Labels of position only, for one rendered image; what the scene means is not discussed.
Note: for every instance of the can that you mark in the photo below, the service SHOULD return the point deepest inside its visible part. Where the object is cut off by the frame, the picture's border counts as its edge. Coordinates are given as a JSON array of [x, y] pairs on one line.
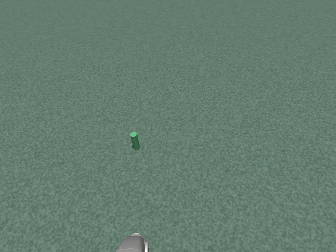
[[135, 140]]

